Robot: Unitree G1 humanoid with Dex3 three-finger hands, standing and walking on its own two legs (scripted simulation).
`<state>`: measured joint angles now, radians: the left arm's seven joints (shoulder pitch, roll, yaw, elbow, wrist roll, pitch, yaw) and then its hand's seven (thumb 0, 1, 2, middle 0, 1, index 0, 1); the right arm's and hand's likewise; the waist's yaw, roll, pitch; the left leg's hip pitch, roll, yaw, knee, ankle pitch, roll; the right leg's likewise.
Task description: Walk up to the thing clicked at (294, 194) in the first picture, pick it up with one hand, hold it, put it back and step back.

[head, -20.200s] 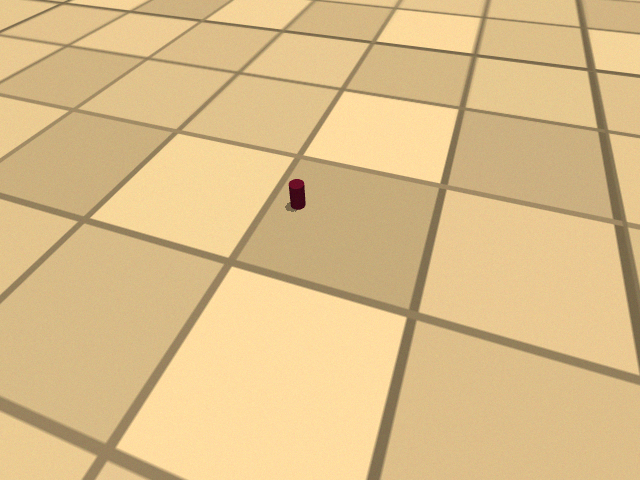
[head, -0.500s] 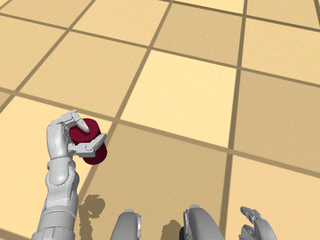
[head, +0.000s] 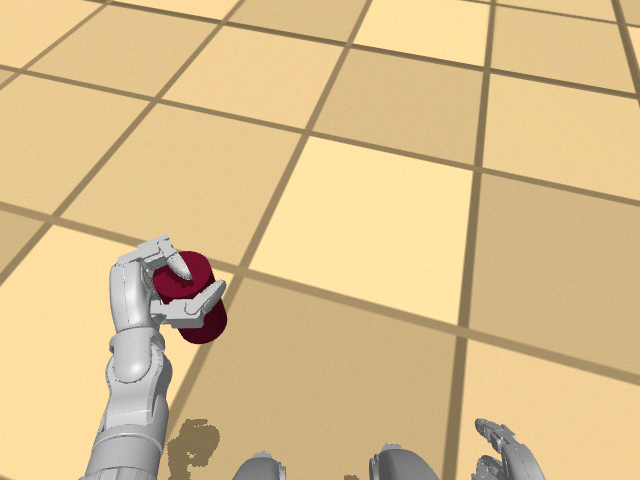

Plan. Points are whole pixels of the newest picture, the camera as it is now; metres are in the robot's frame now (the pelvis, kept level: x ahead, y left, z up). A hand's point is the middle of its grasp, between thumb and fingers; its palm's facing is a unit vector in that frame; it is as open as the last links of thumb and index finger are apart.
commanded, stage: lift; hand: left
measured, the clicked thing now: (193, 300) +0.35 +0.18 -0.02
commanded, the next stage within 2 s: hold in 0.32 s
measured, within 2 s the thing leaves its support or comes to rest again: neither
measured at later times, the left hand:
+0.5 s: hand (184, 270) +0.35 +0.17 +0.06, palm faces +0.22 -0.98 -0.02, open 6.1 cm
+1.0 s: hand (182, 272) +0.34 +0.17 +0.07, palm faces +0.24 -0.97 -0.01, open 6.1 cm
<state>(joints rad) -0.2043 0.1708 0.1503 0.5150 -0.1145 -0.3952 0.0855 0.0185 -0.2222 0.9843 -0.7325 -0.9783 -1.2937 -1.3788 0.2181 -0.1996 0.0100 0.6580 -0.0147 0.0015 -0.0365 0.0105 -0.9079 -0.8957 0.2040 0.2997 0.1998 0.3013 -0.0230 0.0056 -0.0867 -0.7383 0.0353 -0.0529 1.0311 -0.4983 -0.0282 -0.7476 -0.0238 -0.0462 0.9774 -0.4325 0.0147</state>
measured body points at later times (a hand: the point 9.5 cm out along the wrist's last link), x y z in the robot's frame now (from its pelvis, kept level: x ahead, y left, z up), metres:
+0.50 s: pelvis +0.01 +0.00 +0.02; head +0.06 +0.01 +0.46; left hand +0.34 +0.22 +0.06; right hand +0.14 -0.25 -0.09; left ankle +0.01 +0.13 -0.67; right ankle +0.03 -0.13 -0.67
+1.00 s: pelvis +0.01 +0.00 +0.03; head +0.04 +0.00 +0.48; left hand +0.32 +0.22 +0.08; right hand +0.15 -0.24 -0.08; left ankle +0.01 +0.13 -0.67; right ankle +0.03 -0.13 -0.67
